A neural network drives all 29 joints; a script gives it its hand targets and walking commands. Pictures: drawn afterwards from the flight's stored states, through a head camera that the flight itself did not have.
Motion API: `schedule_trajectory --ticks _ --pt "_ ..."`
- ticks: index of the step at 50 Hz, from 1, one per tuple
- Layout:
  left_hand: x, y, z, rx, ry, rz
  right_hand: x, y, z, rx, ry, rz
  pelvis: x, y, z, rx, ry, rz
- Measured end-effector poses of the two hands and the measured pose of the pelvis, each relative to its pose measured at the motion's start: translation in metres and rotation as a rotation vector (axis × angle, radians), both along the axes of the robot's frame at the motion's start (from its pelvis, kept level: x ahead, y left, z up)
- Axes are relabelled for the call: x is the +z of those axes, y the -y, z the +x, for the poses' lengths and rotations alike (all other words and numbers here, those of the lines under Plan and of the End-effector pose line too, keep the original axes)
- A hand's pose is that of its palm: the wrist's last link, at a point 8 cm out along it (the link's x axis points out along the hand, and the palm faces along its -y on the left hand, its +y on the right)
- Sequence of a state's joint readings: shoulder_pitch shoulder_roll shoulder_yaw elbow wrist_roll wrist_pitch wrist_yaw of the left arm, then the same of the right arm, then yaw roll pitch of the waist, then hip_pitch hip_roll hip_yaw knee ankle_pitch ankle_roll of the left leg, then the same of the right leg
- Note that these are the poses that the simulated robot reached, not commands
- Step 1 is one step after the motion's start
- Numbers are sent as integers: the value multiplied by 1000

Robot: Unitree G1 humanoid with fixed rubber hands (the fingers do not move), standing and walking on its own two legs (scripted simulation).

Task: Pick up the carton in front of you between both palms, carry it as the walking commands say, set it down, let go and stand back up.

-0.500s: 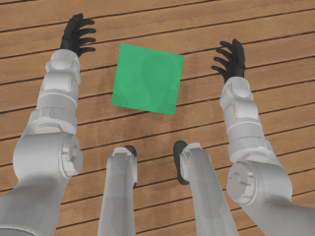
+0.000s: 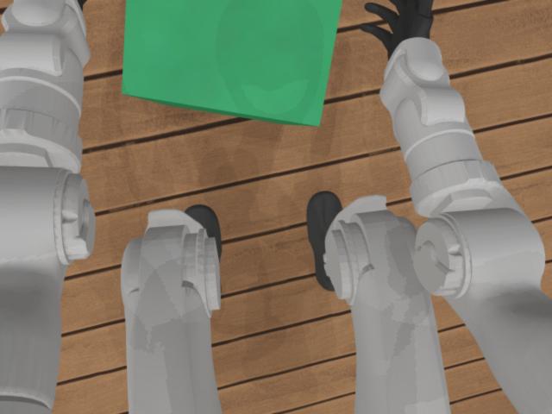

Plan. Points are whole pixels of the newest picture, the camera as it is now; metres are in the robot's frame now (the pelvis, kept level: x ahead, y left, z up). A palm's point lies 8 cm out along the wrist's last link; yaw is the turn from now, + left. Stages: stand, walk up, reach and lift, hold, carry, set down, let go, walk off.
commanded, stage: reach and lift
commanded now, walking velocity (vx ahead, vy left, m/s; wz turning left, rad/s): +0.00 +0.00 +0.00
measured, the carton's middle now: (235, 38) +0.52 +0.05 -0.27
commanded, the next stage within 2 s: none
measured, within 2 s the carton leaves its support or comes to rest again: leaves its support in 0.88 s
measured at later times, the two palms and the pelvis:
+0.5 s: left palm out of the picture +0.55 +0.21 -0.20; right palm (395, 31) +0.52 -0.13 -0.19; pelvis +0.01 +0.00 -0.02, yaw -1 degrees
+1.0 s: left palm out of the picture +0.54 +0.19 -0.18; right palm (382, 9) +0.53 -0.10 -0.15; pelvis +0.01 +0.00 -0.03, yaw +1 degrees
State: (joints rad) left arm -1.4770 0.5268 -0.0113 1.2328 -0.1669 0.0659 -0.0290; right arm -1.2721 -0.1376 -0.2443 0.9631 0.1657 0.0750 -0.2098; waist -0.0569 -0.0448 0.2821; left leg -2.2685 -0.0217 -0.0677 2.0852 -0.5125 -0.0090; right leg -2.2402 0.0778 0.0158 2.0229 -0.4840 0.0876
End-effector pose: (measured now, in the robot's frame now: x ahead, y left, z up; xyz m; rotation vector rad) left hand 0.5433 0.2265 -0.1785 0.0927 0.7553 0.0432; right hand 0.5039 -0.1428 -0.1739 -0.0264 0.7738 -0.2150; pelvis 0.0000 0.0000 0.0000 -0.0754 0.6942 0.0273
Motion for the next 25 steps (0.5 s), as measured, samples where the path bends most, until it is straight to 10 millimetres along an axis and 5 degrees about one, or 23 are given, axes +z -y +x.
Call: schedule_trajectory --ticks 8,25 --pt "-39 9 2 -21 14 -12 -20 12 13 -1 -6 -24 -21 -3 3 -9 48 -5" --pt "-23 18 6 -44 18 -16 -13 -9 12 6 5 2 -22 -5 8 -4 18 -9"
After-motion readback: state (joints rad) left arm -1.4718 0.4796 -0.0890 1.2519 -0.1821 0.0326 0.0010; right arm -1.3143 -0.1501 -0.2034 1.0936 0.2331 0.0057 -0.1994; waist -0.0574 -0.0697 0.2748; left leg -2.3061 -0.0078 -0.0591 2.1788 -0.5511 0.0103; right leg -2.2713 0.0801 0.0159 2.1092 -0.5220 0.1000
